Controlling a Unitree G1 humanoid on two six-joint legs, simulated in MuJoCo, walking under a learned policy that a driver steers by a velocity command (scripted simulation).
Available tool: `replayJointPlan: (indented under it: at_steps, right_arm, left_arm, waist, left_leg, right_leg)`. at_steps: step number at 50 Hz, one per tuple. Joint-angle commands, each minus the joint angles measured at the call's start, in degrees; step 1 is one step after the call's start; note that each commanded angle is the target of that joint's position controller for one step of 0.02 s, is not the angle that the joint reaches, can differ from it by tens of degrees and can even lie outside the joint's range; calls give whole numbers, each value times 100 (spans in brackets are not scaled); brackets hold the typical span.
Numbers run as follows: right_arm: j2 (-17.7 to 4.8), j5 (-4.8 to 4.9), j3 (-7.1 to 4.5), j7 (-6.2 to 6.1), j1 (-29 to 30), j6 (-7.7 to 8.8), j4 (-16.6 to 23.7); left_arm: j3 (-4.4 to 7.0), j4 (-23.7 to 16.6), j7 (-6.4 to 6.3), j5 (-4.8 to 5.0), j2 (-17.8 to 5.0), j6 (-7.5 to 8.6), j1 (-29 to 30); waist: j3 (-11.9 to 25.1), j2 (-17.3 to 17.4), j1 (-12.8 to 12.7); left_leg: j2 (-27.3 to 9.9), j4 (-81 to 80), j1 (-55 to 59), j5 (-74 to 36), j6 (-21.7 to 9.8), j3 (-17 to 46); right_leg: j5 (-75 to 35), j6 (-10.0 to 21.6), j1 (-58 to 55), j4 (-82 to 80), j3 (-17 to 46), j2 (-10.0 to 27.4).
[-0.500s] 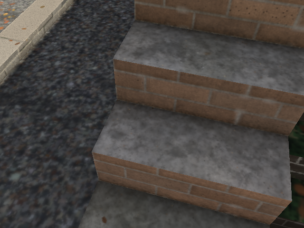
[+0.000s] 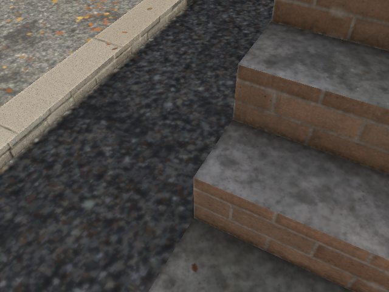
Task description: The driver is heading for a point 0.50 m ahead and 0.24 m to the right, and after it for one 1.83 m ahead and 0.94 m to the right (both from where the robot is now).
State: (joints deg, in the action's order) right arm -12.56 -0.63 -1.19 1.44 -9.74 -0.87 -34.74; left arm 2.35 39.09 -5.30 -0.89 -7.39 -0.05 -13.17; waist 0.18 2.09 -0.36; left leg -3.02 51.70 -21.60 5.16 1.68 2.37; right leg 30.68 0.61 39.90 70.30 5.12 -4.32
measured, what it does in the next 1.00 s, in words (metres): steps to the right, turning right: left foot 0.20 m lower, then right foot 0.20 m higher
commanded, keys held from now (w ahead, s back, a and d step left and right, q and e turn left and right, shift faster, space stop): e+shift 0.16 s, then w+e+shift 0.62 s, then w+q+shift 0.22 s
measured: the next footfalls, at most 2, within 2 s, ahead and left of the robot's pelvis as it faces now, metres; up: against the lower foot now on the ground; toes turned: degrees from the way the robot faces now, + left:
left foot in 0.06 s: +0.01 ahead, +0.13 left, -0.20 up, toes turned +3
right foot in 0.74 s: +0.07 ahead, -0.25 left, +0.00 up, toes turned -41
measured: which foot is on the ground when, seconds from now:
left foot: up 0.00-0.04, down 0.06-0.74, up 0.76-1.00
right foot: down 0.00-0.06, up 0.08-0.72, down 0.74-1.00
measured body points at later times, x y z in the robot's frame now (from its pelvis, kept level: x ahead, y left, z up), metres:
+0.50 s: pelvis -0.01 +0.01 -0.08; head -0.04 +0.06 +0.36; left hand +0.28 +0.15 -0.15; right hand -0.09 -0.24 -0.19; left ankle -0.03 +0.13 -0.83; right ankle -0.07 -0.10 -0.44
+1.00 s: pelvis +0.07 -0.16 +0.07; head +0.03 -0.13 +0.51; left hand +0.26 -0.04 -0.06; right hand +0.17 -0.41 +0.04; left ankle +0.16 -0.06 -0.26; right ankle +0.04 -0.23 -0.63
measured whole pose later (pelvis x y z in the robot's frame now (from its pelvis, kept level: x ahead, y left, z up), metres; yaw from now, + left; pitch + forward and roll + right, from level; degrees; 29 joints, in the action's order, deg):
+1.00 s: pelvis +0.07 -0.16 +0.07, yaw -39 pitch -1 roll +0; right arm 1.6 0.6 2.4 -1.1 -3.7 3.9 -33.1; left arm 1.7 50.4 0.4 -2.7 -7.6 8.9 -19.9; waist 6.8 0.2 -0.3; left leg 7.3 139.2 -65.3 0.3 -4.2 5.3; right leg 23.5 4.6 23.6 47.7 -4.4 -2.3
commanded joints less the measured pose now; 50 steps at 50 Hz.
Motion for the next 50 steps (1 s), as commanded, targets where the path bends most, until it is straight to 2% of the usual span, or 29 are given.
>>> replayJointPlan:
  at_steps: [1,2,3,4,5,6,7,8,10,13,16,20,23,27,29,31,33,34,35,36,37,38,39,40,41,42,44,46,50]
  right_arm:
    - [-145,212,-48,-118,-678,109,-60]
    - [-134,306,-46,-181,-900,126,-272]
    - [-174,190,-30,-223,-989,175,-457]
    - [-735,3,-66,-170,-824,356,-470]
    - [-1342,-205,-280,-52,-1235,495,-467]
    - [-1317,-258,-315,-46,-1001,540,-444]
    - [-1536,-342,-350,-168,-461,517,-177]
    - [-1489,-260,-374,-309,102,554,49]
    - [-924,-178,-254,-423,-22,691,-6]
    - [-882,-109,-289,-398,-901,836,-348]
    - [-732,-169,-238,-293,-1407,749,-717]
    - [-733,-256,-216,-310,-1481,627,-844]
    - [-633,-261,-244,-169,-1567,783,-1219]
    - [-565,-348,-320,-131,-1729,797,-1663]
    - [-1008,-299,-463,-186,-1709,849,-1697]
    - [-1327,-97,-515,-82,-1314,902,-1594]
    - [-1279,-80,-479,-169,-1161,753,-1602]
    - [-1364,19,-417,-216,-778,688,-1489]
    - [-1883,63,-520,-159,-1059,609,-1400]
    - [-2187,138,-609,-13,-1134,524,-1218]
    - [-1920,2,-524,66,-1503,588,-850]
    - [-1275,-90,-382,333,-160,710,-28]
    - [-429,-211,-201,483,1024,839,458]
    - [671,-52,31,252,1427,777,752]
    - [1033,-28,217,53,1218,728,866]
    - [1255,-112,332,-83,820,707,834]
    - [1078,-164,335,-196,119,604,503]
    - [996,28,289,-213,260,552,342]
    - [1128,224,183,-350,639,410,293]
  left_arm:
    - [346,-625,-196,-65,-760,-67,808]
    - [342,-620,-208,-128,-566,-133,657]
    - [318,-560,-124,-50,-241,-193,480]
    - [333,-764,4,235,53,-123,445]
    - [339,-962,0,333,1,72,169]
    - [334,-972,-67,214,-74,99,145]
    - [287,-1106,-65,129,-97,28,498]
    - [298,-1243,77,92,-520,-145,768]
    - [384,-1219,458,3,-925,-332,1147]
    - [348,-909,706,152,-659,-326,1140]
    - [281,-933,788,228,-472,-258,1534]
    - [197,-970,763,124,-352,-179,1709]
    - [218,-939,764,136,-532,-123,2053]
    - [2,-1365,672,33,-256,-219,2523]
    - [40,-1475,533,-89,-350,-308,2561]
    - [-67,-1637,533,-30,-454,-408,2507]
    - [-149,-1686,521,36,-369,-500,2473]
    - [-40,-1405,467,130,-532,-495,1567]
    - [57,-1176,378,112,-736,-424,597]
    - [218,-1009,396,247,-1025,-317,-527]
    - [312,-875,452,353,-1496,-289,-375]
    - [746,-873,327,338,-2592,-302,-437]
    - [723,-1222,299,164,-2247,-268,556]
    - [528,-899,262,-24,-1805,-48,912]
    - [377,-416,292,-175,-1470,150,519]
    - [269,-95,384,-141,-1133,350,243]
    - [122,290,555,-166,-685,653,135]
    - [57,701,561,-174,-515,897,-458]
    - [43,1188,566,-163,-534,1135,-778]
  waist:
    - [410,-1307,264]
    - [360,-807,219]
    - [300,114,215]
    - [604,872,60]
    - [1175,903,-69]
    - [1132,426,-319]
    - [887,585,-445]
    - [298,1063,-477]
    - [-164,663,-261]
    - [-178,31,71]
    - [-216,534,250]
    - [-214,603,96]
    - [-420,488,13]
    - [-808,223,-285]
    - [-719,45,-283]
    - [-526,184,-415]
    - [-260,322,-298]
    - [125,121,-587]
    - [1102,172,-802]
    - [1981,533,-1092]
    - [2434,317,-688]
    - [2919,-1371,-950]
    - [3131,-476,-745]
    - [2867,-520,-341]
    - [2108,-481,-142]
    - [1205,-363,90]
    - [482,-408,421]
    - [227,-252,159]
    - [-279,86,85]
  left_leg:
    - [188,-3081,1526,-1574,-312,-642]
    - [-41,-4156,1977,-2531,-327,-580]
    - [-536,-4390,2468,-3392,-308,-365]
    - [-1315,-2192,3032,-7474,-106,-89]
    - [-2221,-2151,2873,-8604,-167,-19]
    - [-2371,-2287,2693,-6927,-305,6]
    - [-2698,-2899,2232,-4056,-1007,453]
    - [-2720,-3485,1705,-1847,-1348,640]
    - [-2113,-3747,1297,1333,-842,466]
    - [-1872,-3818,1805,2087,-561,85]
    - [-1969,-4013,2017,2250,-485,-337]
    - [-2147,-4194,2038,2194,-620,-758]
    - [-2318,-4526,2222,1796,-740,-1101]
    - [-2308,-4920,2282,1331,-622,-1998]
    - [-2608,-5087,2796,1662,-739,-1856]
    - [-2415,-5306,2495,1153,-670,-2388]
    - [-2090,-5378,2129,600,-875,-2784]
    - [-1907,-4538,1637,-3170,-1033,-3302]
    - [-2069,-3073,1906,-6298,-1341,-3074]
    - [-2089,-1287,2026,-7232,-1386,-2512]
    - [-1626,480,304,-5736,-1035,-1901]
    - [73,3490,-1760,593,-445,-1562]
    - [579,5962,-2492,34,-426,168]
    - [365,7359,-2827,-826,-467,557]
    - [254,7767,-3107,-922,-480,387]
    - [199,7989,-3551,-690,-524,322]
    - [185,8229,-3983,-289,-634,325]
    - [502,8443,-4433,-396,-643,674]
    - [1148,9954,-5972,-534,-637,774]
  right_leg:
    - [-1533,791,179,-1029,1228,217]
    - [-1271,639,267,-372,968,-88]
    - [-362,420,858,1571,253,-678]
    - [1014,25,2321,4906,-504,-980]
    - [871,-306,2393,6530,-1005,-550]
    - [394,-417,2792,7282,-948,-337]
    - [149,-573,3126,8052,-741,-278]
    - [-76,-506,3207,7946,-498,101]
    - [-1604,-179,3162,7623,-163,227]
    - [-2040,58,3094,6595,-530,6]
    - [-2390,177,3265,6199,-585,78]
    - [-2427,311,3332,6524,-414,220]
    - [-2002,544,3686,6657,-415,413]
    - [-1129,847,4083,5646,-431,919]
    - [-1035,944,4618,5782,-468,1138]
    - [-278,960,3702,3635,-814,1421]
    - [465,1028,2176,2142,-1444,1302]
    - [1222,1145,455,1747,-2107,611]
    - [1339,1283,-824,1685,-2167,243]
    - [1411,1310,-2147,521,-1494,-421]
    - [1631,1512,-4202,-1126,-93,-654]
    - [3057,1857,-4781,-4319,3837,769]
    - [3250,1405,-3765,-4755,4897,989]
    - [2257,617,-3075,-4463,4227,1098]
    - [1927,250,-2395,-4267,3704,1055]
    - [1586,328,-1889,-4130,3182,1018]
    - [1290,374,-1401,-3967,2316,1037]
    - [778,451,-1404,-4291,2170,1582]
    - [-273,263,-1786,-4612,1274,2155]
Velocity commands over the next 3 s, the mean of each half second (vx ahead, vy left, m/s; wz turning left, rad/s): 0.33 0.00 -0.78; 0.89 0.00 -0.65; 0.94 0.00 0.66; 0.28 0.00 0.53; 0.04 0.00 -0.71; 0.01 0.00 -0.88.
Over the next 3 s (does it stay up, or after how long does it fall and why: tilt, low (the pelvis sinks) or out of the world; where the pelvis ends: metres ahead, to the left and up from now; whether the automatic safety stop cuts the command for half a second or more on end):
stays up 0.48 -0.30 0.46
